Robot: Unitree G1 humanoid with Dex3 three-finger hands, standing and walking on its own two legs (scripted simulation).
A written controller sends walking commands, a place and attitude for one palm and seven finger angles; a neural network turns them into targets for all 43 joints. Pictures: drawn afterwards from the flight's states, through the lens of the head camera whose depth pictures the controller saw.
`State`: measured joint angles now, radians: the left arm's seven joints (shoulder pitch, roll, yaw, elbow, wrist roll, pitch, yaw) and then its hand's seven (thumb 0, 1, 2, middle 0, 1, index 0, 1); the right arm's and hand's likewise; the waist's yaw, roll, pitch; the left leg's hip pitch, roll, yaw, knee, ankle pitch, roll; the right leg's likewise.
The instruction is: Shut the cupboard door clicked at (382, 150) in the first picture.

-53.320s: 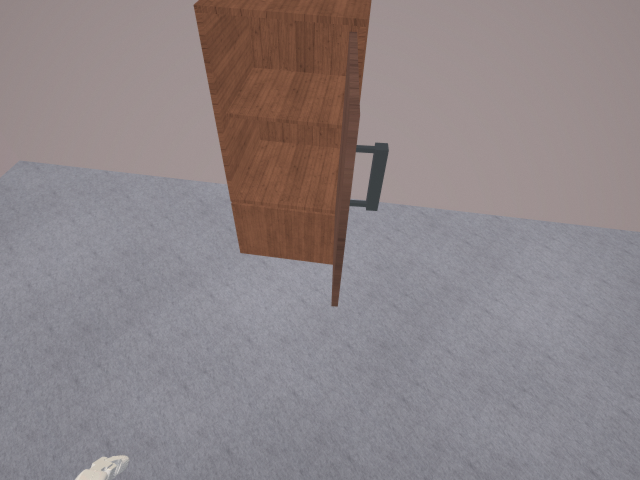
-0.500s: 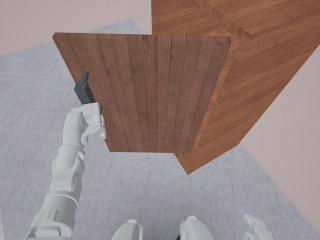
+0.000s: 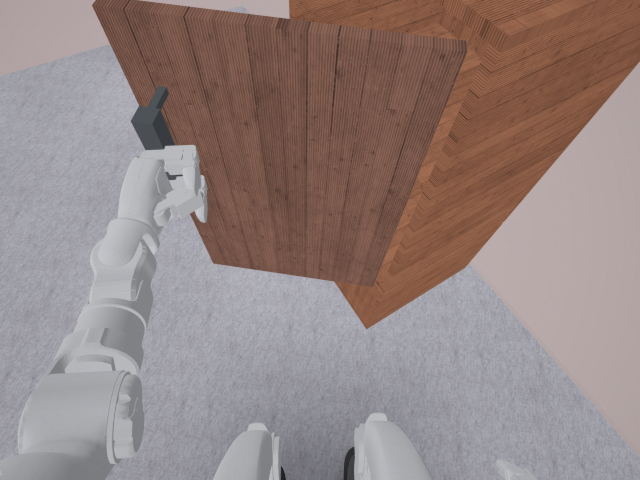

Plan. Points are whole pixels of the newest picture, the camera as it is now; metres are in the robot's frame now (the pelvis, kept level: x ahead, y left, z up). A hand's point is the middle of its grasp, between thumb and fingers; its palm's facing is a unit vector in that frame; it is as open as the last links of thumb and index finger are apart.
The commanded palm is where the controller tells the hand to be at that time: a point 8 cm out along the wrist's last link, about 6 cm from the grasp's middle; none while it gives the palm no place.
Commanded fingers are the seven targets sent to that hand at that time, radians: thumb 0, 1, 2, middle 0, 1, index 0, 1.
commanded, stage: push the door shut along its arc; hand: left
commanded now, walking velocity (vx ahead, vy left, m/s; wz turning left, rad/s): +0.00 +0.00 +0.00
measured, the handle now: (172, 149) +0.53 +0.19 +0.05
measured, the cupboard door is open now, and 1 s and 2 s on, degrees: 50 36 24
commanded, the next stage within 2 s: pull the fist back off the door in 1.32 s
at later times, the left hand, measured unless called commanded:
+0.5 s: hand (230, 160) +0.50 +0.11 +0.06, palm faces -0.30 -0.95 -0.05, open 3.1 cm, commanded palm +0.50 +0.16 +0.06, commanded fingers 0.00 0.90 0.90 -1.30 -1.50 -1.30 -1.50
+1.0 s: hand (252, 130) +0.55 +0.08 +0.07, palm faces -0.39 -0.92 -0.03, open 2.9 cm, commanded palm +0.56 +0.12 +0.06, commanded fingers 0.00 0.90 0.90 -1.30 -1.50 -1.30 -1.50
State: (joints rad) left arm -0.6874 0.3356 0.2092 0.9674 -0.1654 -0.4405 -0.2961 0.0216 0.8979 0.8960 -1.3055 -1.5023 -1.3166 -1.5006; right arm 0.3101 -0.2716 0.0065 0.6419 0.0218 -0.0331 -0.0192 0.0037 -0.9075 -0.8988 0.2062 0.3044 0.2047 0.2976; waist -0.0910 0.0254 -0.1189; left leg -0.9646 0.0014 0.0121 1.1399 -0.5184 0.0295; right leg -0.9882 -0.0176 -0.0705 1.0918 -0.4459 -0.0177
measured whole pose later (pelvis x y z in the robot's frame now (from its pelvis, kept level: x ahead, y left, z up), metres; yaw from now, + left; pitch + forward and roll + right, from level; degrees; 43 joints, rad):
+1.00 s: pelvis -0.01 +0.00 -0.03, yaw -2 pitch +27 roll -3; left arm -1.19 0.55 0.25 1.26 -0.07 -0.29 -0.45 -0.03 0.88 0.92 -1.30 -1.50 -1.30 -1.50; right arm 0.37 -0.28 0.04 0.64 -0.01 -0.02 -0.01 0.00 -0.91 -0.90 0.21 0.30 0.21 0.30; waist -0.24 0.05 -0.10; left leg -1.20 0.04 0.00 1.27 -0.55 0.03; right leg -1.21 0.01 -0.08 1.18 -0.45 -0.02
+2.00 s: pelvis +0.02 -0.01 +0.00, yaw -2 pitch +25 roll -1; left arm -0.98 0.27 0.29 1.18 0.02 -0.47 0.12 0.02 0.90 0.90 -1.30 -1.50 -1.30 -1.50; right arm 0.45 -0.26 -0.01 0.62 -0.08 0.02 0.10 0.00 -0.91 -0.90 0.21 0.30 0.20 0.30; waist -0.20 0.06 -0.15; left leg -1.03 0.03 0.03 1.13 -0.54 0.02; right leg -1.07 0.02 -0.04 1.08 -0.45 -0.02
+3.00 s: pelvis +0.02 -0.01 +0.06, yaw -1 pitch +5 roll +0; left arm -0.12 0.20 0.06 0.31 -0.12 -0.25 -0.02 0.02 0.90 0.90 -1.23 -1.43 -1.24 -1.43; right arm 0.24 -0.26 -0.01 0.53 0.05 0.02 -0.04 0.01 -0.91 -0.90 0.20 0.30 0.20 0.30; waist -0.02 0.04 -0.09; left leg -0.43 0.00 0.04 0.73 -0.40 0.01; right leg -0.49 0.00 -0.03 0.73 -0.34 -0.02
